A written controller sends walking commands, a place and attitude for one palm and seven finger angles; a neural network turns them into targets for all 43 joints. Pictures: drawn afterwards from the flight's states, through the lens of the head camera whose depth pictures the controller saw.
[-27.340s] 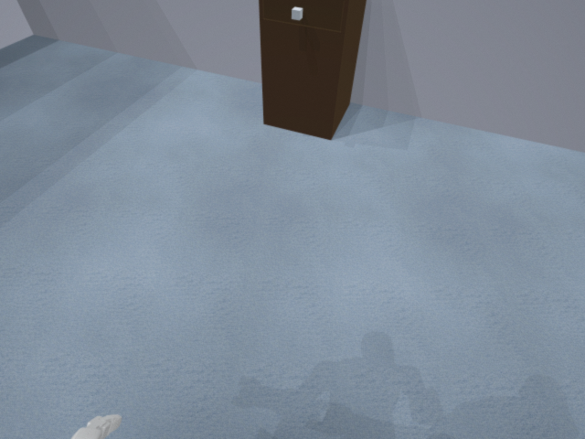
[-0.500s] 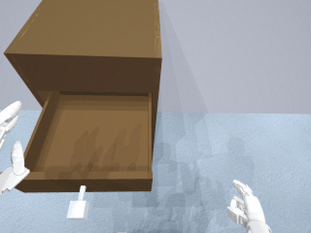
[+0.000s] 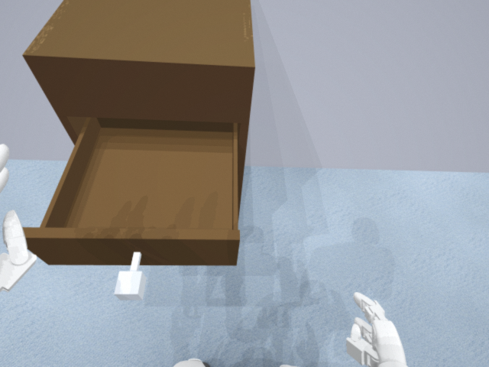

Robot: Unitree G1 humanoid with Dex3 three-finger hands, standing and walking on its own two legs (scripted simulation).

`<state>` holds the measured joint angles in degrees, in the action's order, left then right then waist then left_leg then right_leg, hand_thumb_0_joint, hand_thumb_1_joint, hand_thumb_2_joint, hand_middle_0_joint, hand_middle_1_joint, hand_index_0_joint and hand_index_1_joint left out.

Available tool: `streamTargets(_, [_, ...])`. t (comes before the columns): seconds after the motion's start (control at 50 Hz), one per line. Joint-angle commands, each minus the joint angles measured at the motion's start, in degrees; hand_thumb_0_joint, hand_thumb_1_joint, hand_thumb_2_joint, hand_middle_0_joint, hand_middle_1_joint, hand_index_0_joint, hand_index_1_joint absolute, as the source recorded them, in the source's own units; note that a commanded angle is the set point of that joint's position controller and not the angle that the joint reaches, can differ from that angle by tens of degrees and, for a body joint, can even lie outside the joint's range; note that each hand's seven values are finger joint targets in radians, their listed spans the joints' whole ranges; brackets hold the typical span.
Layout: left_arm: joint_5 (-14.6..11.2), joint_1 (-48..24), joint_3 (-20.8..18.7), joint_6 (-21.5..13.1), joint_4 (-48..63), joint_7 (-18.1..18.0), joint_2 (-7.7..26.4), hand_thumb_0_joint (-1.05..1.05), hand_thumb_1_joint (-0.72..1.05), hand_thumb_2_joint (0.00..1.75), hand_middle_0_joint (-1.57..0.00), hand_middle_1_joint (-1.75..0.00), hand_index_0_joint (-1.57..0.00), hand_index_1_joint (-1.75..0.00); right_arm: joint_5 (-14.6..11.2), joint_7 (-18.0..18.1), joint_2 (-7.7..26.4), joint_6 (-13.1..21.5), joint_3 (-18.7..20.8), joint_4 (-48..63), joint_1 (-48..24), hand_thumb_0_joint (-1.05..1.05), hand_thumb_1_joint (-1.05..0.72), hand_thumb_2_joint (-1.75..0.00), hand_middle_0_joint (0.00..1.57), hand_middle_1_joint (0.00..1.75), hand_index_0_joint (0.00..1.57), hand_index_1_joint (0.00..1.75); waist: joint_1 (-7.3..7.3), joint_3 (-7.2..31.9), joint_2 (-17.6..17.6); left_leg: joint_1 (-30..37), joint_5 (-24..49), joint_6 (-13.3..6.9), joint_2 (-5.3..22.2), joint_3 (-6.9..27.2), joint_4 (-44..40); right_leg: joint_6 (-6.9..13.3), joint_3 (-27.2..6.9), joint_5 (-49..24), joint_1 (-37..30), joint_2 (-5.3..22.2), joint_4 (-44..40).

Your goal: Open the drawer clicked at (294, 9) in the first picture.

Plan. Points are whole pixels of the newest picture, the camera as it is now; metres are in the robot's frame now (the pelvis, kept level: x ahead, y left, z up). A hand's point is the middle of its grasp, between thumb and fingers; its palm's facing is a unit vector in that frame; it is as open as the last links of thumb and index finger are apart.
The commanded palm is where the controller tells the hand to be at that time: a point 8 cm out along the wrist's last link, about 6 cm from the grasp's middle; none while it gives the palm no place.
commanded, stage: step back with the hand held close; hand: left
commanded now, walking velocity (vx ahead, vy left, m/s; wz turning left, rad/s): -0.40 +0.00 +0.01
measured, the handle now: (133, 274) +0.28 +0.22 -0.09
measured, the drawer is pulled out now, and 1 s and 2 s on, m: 0.30 0.30 0.30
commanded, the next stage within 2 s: stop stepping back and stand still in 0.20 s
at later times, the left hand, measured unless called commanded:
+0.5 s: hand out of the picture +0.06 +0.21 +0.14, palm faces +0.32 -0.82 -0.46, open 7.4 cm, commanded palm +0.00 +0.25 +0.18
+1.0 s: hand out of the picture -0.02 +0.19 +0.16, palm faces +0.36 -0.81 -0.46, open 7.4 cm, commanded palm -0.07 +0.23 +0.18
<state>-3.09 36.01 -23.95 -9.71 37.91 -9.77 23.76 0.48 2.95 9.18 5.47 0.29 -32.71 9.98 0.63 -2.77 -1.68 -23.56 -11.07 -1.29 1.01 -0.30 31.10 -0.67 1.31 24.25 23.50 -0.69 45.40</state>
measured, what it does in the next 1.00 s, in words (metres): walks backwards: right foot, then left foot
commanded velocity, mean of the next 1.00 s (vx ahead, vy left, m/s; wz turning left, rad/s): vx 0.04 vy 0.01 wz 0.02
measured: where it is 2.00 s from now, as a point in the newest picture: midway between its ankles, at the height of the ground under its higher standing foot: outside the picture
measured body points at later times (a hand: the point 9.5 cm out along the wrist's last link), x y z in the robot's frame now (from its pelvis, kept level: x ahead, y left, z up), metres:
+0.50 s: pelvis -0.13 -0.03 +0.00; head -0.09 -0.01 +0.45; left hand +0.04 +0.25 +0.17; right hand +0.05 -0.28 -0.07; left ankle -0.13 +0.09 -0.73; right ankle -0.09 -0.13 -0.73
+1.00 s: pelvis -0.20 -0.05 +0.00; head -0.20 -0.03 +0.45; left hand -0.04 +0.24 +0.19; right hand -0.07 -0.28 -0.09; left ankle -0.16 +0.07 -0.73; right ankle -0.22 -0.14 -0.71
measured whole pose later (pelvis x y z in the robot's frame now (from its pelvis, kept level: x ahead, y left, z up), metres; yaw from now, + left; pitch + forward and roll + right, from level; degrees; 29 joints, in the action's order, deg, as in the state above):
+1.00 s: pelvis -0.20 -0.05 +0.00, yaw +0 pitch +0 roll -1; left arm -1.6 39.5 -21.6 -9.9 35.1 -9.3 22.5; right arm -0.2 2.4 10.1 6.1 -0.8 -35.7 17.2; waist 1.8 1.7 -1.2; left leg -18.6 -12.9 -1.2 1.2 -1.4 30.7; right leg 0.3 5.1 24.6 18.1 -0.5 41.3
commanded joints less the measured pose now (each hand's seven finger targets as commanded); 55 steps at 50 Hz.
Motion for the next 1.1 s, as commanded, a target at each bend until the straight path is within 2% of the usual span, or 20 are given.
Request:
streamTargets(0.0, [-0.46,4.09,-4.07,-4.49,15.11,0.18,5.73,0.0,0.9,0.9,-0.2,-0.3,-0.2,-0.3,-0.48,-0.42,9.47,4.21,3.08,7.02,-4.87,0.0,-0.9,-0.9,0.2,0.3,0.2,0.3,-0.83,14.18,13.98,14.57,33.58,-5.11,13.66,10.19,-5.88,-0.17,0.54,-3.92,-4.68,0.97,-9.04])
streamTargets(0.12, [-0.93,4.14,-7.25,-6.0,11.79,1.95,8.7,0.0,0.9,0.9,-0.2,-0.3,-0.2,-0.3,-1.27,-0.6,9.87,3.02,2.62,7.41,-6.87,0.0,-0.9,-0.9,0.2,0.3,0.2,0.3,-1.2,14.84,7.99,10.53,20.82,-1.58,9.99,6.05,-0.91,-0.23,1.47,-23.54,-14.47,2.82,-25.01])
streamTargets(0.16, [-1.11,5.43,-7.57,-5.81,10.02,2.22,9.55,0.0,0.9,0.9,-0.2,-0.3,-0.2,-0.3,-3.01,-0.48,8.9,1.78,3.9,8.49,-6.14,0.0,-0.9,-0.9,0.2,0.3,0.2,0.3,-0.4,18.92,-9.08,8.14,3.09,2.09,0.64,-1.51,14.19,4.44,-6.16,-47.21,-14.39,13.93,-24.16])
streamTargets(0.2, [-1.52,8.14,-8.43,-5.61,7.08,1.82,9.48,0.0,0.9,0.9,-0.2,-0.3,-0.2,-0.3,-3.65,0.23,7.96,0.92,4.14,9.2,-8.61,0.0,-0.9,-0.9,0.2,0.3,0.2,0.3,-1.07,15.08,-11.1,-2.56,-18.34,2.65,-2.87,3.37,33.04,10.43,-10.53,-47.97,-10.95,22.34,-24.48])
streamTargets(0.24, [-0.89,8.97,-7.75,-4.63,5.24,1.53,7.43,0.0,0.9,0.9,-0.2,-0.3,-0.2,-0.3,-2.4,0.97,5.68,-0.13,2.34,9.27,-10.96,0.0,-0.9,-0.9,0.2,0.3,0.2,0.3,-0.54,11.46,-5.78,-6.38,-20.1,2.94,-0.9,5.49,28.85,11.38,-9.55,-46.44,-11.37,20.59,-23.4])
streamTargets(0.3, [0.52,8.13,-6.81,-3.96,4.54,-0.17,6.93,0.0,0.9,0.9,-0.2,-0.3,-0.2,-0.3,-1.6,2.57,5.56,-1.56,1.01,8.76,-9.44,0.0,-0.9,-0.9,0.2,0.3,0.2,0.3,0.75,10.63,-5.38,-2.71,-14.26,2.48,-0.94,1.41,6.96,6.39,-4.77,-50.56,-16.83,13.51,-19.01])
streamTargets(0.34, [0.72,7.04,-5.18,-3.35,6.94,-1.0,6.84,0.0,0.9,0.9,-0.2,-0.3,-0.2,-0.3,-1.57,2.88,7.05,-1.15,1.56,8.7,-7.04,0.0,-0.9,-0.9,0.2,0.3,0.2,0.3,1.72,11.82,-2.88,5.32,-0.73,1.41,-1.26,-1.36,-9.09,3.75,-3.21,-42.91,-18.62,11.12,-16.37])
streamTargets(0.4, [0.23,4.55,-3.69,-3.77,14.77,-1.29,7.45,0.0,0.9,0.9,-0.2,-0.3,-0.2,-0.3,-1.8,2.31,10.01,1.12,3.65,9.86,-4.7,0.0,-0.9,-0.9,0.2,0.3,0.2,0.3,-0.18,13.09,7.5,15.08,21.02,-2.49,10.19,6.75,-9.99,-0.19,-1.81,-19.51,-12.29,6.19,-12.4])
streamTargets(0.46, [0.43,3.74,-4.3,-3.88,19.37,-1.38,8.83,0.0,0.9,0.9,-0.2,-0.3,-0.2,-0.3,-1.18,1.63,7.96,3.19,2.02,9.73,-4.97,0.0,-0.9,-0.9,0.2,0.3,0.2,0.3,0.0,10.97,17.71,9.46,15.62,-3.24,11.0,9.74,-11.46,-0.34,0.91,-4.72,-11.18,4.74,-10.73])
streamTargets(0.54, [0.76,1.44,-4.09,-3.64,13.76,-1.86,7.04,0.0,0.9,0.9,-0.2,-0.3,-0.2,-0.3,-2.07,0.73,9.5,4.06,2.27,8.54,-3.55,0.0,-0.9,-0.9,0.2,0.3,0.2,0.3,0.22,5.45,7.01,-4.65,-16.84,-2.56,6.71,5.94,-11.78,-0.25,-0.7,-6.46,-19.91,3.95,-17.55])
streamTargets(0.62, [1.29,-2.52,-3.03,-3.44,5.41,-0.97,6.66,0.0,0.9,0.9,-0.2,-0.3,-0.2,-0.3,-1.36,1.19,10.04,2.62,2.59,7.68,-2.99,0.0,-0.9,-0.9,0.2,0.3,0.2,0.3,1.16,0.01,-3.75,1.77,-21.83,-0.37,-2.43,-0.42,8.54,4.76,-13.4,21.6,1.87,10.62,-33.13])
streamTargets(0.68, [0.94,-6.5,-1.43,-2.97,4.08,-0.27,5.8,0.0,0.9,0.9,-0.2,-0.3,-0.2,-0.3,-0.99,0.61,9.73,1.9,2.21,5.21,-2.19,0.0,-0.9,-0.9,0.2,0.3,0.2,0.3,2.52,3.91,-9.47,9.87,-12.99,-0.97,-1.98,-1.57,16.8,7.41,-13.82,15.28,6.56,15.88,-33.36])
streamTargets(0.74, [1.26,-4.16,-1.51,-2.91,3.51,-0.54,5.81,0.0,0.9,0.9,-0.2,-0.3,-0.2,-0.3,-1.51,1.33,8.8,2.32,0.88,6.29,-3.35,0.0,-0.9,-0.9,0.2,0.3,0.2,0.3,1.98,2.73,2.26,12.22,-17.52,-1.81,-0.07,1.42,-5.39,4.17,-5.36,16.11,6.11,8.38,-24.01])
streamTargets(0.78, [2.24,-4.49,-1.69,-3.79,7.64,-0.7,5.14,0.0,0.9,0.9,-0.2,-0.3,-0.2,-0.3,-0.85,1.16,10.31,3.09,1.7,7.9,-2.6,0.0,-0.9,-0.9,0.2,0.3,0.2,0.3,1.85,-0.25,18.17,-0.07,-38.51,-8.68,15.36,26.25,-24.51,0.06,2.52,4.74,2.02,-2.43,6.05])
streamTargets(0.84, [2.64,-4.26,-5.18,-4.26,11.17,-0.12,9.54,0.0,0.9,0.9,-0.2,-0.3,-0.2,-0.3,-1.45,0.03,8.19,4.1,2.47,8.01,-4.17,0.0,-0.9,-0.9,0.2,0.3,0.2,0.3,0.4,1.56,9.32,-3.8,-29.66,-10.95,15.54,21.4,-21.01,-0.2,-1.67,-0.98,3.33,0.14,23.19])
streamTargets(0.96, [1.7,-1.77,-2.19,-4.4,11.54,-0.48,6.52,0.0,0.9,0.9,-0.2,-0.3,-0.2,-0.3,-0.85,0.32,9.22,3.87,1.19,6.23,-3.24,0.0,-0.9,-0.9,0.2,0.3,0.2,0.3,0.17,3.16,14.14,-1.89,-20.61,-4.99,8.16,9.08,-13.98,1.15,6.48,0.77,-14.9,-0.47,-17.67])
streamTargets(1.0, [2.06,-3.05,-2.95,-4.67,7.34,0.04,7.25,0.0,0.9,0.9,-0.2,-0.3,-0.2,-0.3,-0.93,0.46,9.2,3.26,2.01,5.24,-2.32,0.0,-0.9,-0.9,0.2,0.3,0.2,0.3,0.47,4.41,1.28,-3.88,-14.4,-2.51,2.91,3.21,1.23,3.42,-1.83,-4.94,-20.23,5.12,-28.38])
streamTargets(1.02, [1.68,-3.27,-3.83,-4.74,5.68,0.21,8.27,0.0,0.9,0.9,-0.2,-0.3,-0.2,-0.3,-1.27,0.26,8.97,2.66,2.57,5.37,-2.14,0.0,-0.9,-0.9,0.2,0.3,0.2,0.3,0.9,5.1,-8.16,-8.19,-12.79,-0.89,-0.54,0.44,13.44,7.61,-16.95,-3.75,-20.48,14.37,-33.41])
streamTargets(1.04, [0.68,-3.36,-4.51,-4.66,3.79,0.1,8.27,0.0,0.9,0.9,-0.2,-0.3,-0.2,-0.3,-1.25,0.17,9.33,2.48,2.51,5.24,-2.36,0.0,-0.9,-0.9,0.2,0.3,0.2,0.3,0.72,3.51,-9.87,-10.92,-11.82,-0.26,-1.63,-0.26,21.53,10.31,-21.99,-14.51,-19.71,20.54,-34.11])
streamTargets(1.08, [0.78,-1.51,-2.39,-4.9,2.17,0.49,5.25,0.0,0.9,0.9,-0.2,-0.3,-0.2,-0.3,-1.94,-0.13,10.11,2.33,3.87,5.03,-0.94,0.0,-0.9,-0.9,0.2,0.3,0.2,0.3,1.66,5.57,-6.54,-10.42,-8.88,0.67,-0.4,2.63,27.11,10.05,-18.22,-16.27,-18.54,19.71,-31.36])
